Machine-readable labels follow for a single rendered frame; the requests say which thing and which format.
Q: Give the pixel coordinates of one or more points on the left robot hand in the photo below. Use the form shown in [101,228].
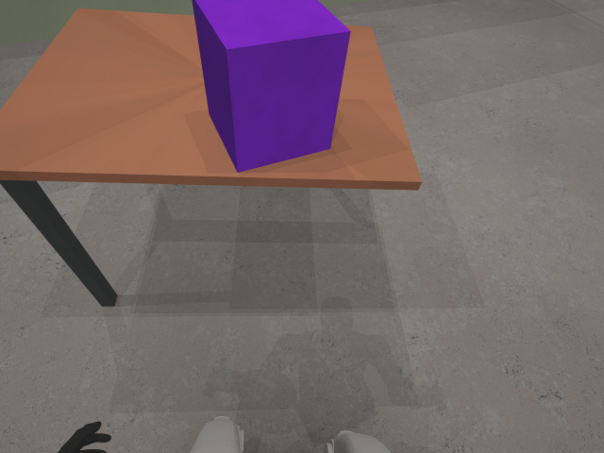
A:
[85,436]

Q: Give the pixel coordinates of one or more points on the robot right thigh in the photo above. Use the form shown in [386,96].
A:
[355,443]

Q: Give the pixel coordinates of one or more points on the robot left thigh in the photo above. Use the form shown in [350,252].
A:
[220,436]

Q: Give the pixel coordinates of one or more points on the table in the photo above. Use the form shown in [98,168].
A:
[119,97]

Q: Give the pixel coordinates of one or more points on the carton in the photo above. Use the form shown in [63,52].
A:
[273,72]

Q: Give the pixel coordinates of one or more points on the robot thigh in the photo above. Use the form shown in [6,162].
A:
[355,443]
[220,436]

